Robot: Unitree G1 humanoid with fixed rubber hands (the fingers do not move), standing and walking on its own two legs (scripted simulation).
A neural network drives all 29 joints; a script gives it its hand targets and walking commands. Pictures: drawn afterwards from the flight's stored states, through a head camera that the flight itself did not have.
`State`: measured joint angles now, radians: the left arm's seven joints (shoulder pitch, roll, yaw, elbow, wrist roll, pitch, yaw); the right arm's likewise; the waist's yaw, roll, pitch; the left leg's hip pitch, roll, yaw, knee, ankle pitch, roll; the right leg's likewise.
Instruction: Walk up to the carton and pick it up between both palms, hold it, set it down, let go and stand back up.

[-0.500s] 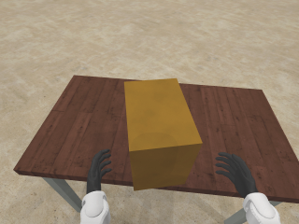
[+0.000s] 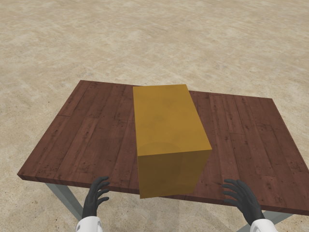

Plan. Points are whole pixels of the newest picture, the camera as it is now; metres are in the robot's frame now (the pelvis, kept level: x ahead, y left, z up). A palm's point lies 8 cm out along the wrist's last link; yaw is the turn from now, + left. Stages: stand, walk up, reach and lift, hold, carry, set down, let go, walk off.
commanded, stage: set down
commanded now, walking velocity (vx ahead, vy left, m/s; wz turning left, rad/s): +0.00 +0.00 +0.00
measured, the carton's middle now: (163, 140) +0.39 +0.00 +0.00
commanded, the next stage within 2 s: let go in 0.90 s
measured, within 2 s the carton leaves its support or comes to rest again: neither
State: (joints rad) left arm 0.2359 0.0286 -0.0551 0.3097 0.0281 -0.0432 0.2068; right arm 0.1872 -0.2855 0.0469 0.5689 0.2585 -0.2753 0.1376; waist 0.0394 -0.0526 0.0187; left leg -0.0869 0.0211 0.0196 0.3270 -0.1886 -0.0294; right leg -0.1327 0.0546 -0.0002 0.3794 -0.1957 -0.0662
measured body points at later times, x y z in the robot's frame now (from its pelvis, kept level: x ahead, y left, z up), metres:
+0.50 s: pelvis +0.02 +0.02 +0.00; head +0.02 +0.03 +0.45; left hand +0.18 +0.23 -0.07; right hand +0.18 -0.21 -0.07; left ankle +0.00 +0.14 -0.75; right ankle +0.01 -0.07 -0.75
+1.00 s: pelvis +0.01 +0.03 +0.00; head +0.01 +0.04 +0.45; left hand +0.17 +0.26 -0.10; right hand +0.16 -0.19 -0.09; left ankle +0.00 +0.14 -0.75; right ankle +0.01 -0.07 -0.75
